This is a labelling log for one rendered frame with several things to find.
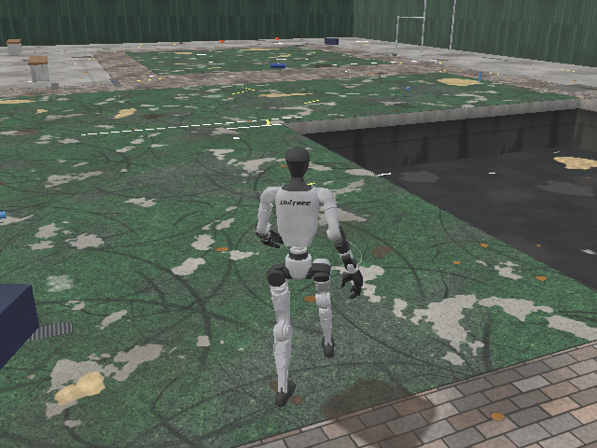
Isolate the robot right foot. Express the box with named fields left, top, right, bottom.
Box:
left=322, top=336, right=335, bottom=358

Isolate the robot left upper arm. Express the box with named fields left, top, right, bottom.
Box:
left=256, top=187, right=279, bottom=235

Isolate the robot left hand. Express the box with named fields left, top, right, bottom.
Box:
left=261, top=230, right=284, bottom=248

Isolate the robot foot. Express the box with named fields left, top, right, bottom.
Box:
left=322, top=336, right=335, bottom=358
left=275, top=381, right=296, bottom=407

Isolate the robot left foot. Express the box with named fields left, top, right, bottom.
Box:
left=275, top=381, right=296, bottom=407

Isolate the robot right upper arm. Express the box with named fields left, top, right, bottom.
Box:
left=316, top=188, right=342, bottom=241

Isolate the right robot forearm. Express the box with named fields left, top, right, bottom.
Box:
left=334, top=226, right=359, bottom=273

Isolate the robot right hand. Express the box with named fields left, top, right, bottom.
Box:
left=341, top=267, right=363, bottom=299

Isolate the left robot forearm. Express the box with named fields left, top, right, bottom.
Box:
left=256, top=224, right=271, bottom=242

